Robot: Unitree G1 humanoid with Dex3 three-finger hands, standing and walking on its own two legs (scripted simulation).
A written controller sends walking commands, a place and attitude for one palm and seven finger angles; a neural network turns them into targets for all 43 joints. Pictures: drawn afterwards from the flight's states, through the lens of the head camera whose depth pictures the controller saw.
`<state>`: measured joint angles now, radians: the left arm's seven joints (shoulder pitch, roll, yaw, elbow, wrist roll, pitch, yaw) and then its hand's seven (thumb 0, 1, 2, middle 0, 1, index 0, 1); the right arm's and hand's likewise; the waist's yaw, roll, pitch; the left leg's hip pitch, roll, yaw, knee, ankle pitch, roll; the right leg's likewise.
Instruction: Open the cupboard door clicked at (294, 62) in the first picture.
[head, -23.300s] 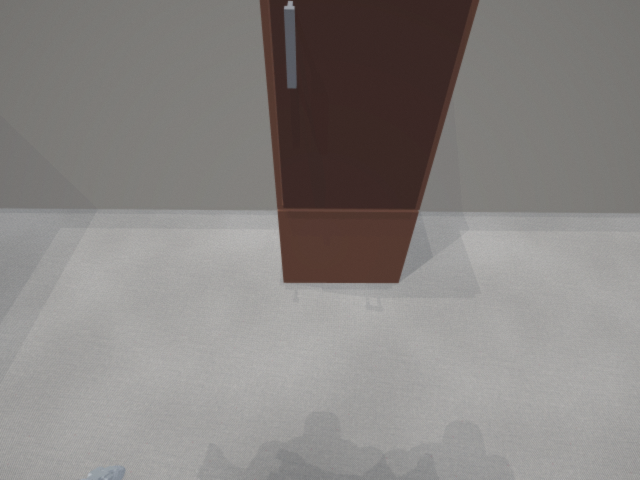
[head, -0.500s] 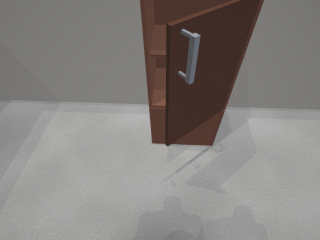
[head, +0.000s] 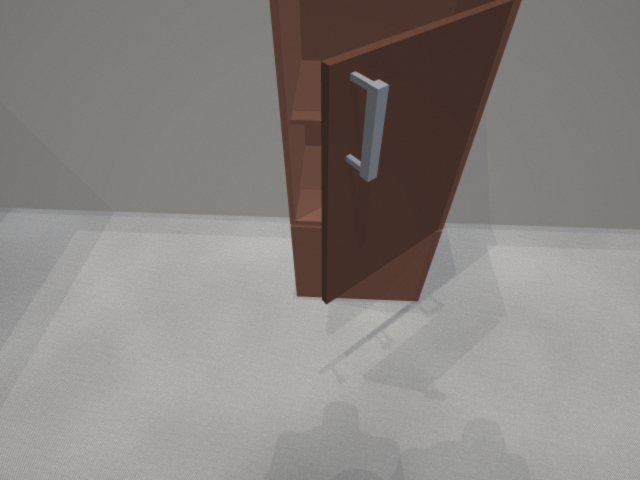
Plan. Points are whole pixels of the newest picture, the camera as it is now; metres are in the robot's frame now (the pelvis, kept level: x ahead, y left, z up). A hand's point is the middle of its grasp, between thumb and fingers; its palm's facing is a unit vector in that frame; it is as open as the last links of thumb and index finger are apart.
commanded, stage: look to check the result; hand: left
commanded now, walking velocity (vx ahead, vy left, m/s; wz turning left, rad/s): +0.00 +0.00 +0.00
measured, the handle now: (363, 129) +0.57 -0.04 +0.15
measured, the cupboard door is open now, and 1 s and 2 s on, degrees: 41 41 41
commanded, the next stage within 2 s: walk to a spot facing it in 0.52 s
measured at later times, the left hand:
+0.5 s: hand out of the picture +0.00 +0.14 -0.17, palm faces +0.07 -0.98 -0.17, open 7.4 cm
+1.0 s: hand out of the picture +0.04 +0.18 -0.18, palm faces -0.05 -0.98 -0.21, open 7.4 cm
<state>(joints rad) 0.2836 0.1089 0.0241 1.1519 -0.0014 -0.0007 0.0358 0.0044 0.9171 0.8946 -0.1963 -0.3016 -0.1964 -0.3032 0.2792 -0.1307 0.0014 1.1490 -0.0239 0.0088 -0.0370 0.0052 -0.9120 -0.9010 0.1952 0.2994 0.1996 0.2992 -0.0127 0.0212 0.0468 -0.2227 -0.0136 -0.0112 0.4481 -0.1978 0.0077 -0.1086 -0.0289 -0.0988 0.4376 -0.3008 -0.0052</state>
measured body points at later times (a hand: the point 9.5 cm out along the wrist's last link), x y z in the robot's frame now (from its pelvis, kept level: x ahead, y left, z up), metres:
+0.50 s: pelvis +0.02 -0.01 +0.00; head +0.04 -0.02 +0.45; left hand -0.01 +0.20 -0.16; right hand +0.01 -0.23 -0.17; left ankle +0.03 +0.11 -0.74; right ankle -0.04 -0.11 -0.74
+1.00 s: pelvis +0.01 -0.01 -0.01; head +0.05 -0.01 +0.44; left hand +0.05 +0.23 -0.17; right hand +0.02 -0.25 -0.16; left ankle +0.03 +0.11 -0.74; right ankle -0.04 -0.11 -0.73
